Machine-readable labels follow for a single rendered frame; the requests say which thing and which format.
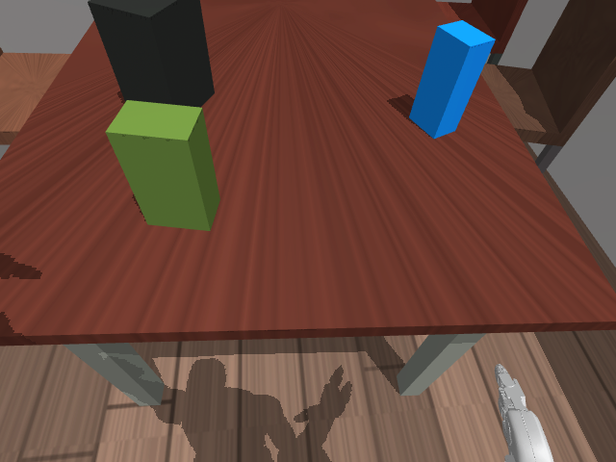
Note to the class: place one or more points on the table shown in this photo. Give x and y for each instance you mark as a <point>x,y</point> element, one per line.
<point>338,216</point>

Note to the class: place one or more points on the right robot hand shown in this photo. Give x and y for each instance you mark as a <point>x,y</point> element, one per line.
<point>522,430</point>

